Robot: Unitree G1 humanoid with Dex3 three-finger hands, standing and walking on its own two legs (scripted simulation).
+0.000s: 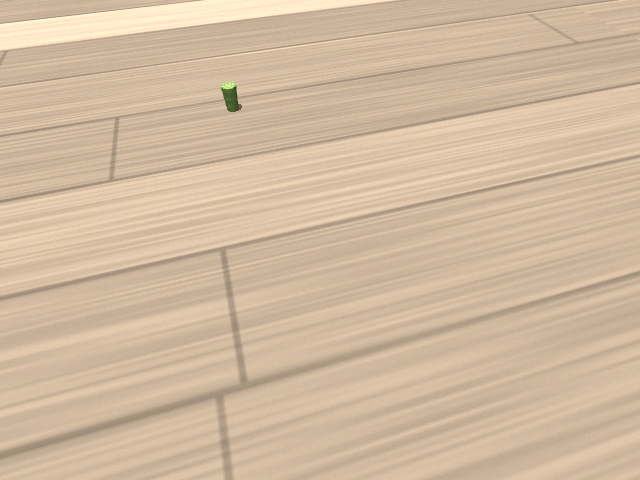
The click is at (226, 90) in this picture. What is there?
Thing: tapered cup
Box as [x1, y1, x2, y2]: [221, 82, 238, 111]
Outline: 225,82 221,85 221,89 223,92 226,106 228,110 234,111 238,108 235,84 233,82
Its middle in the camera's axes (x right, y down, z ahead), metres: -0.51 -0.81 +2.28
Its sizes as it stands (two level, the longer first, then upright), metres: 0.085 0.085 0.148
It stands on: the floor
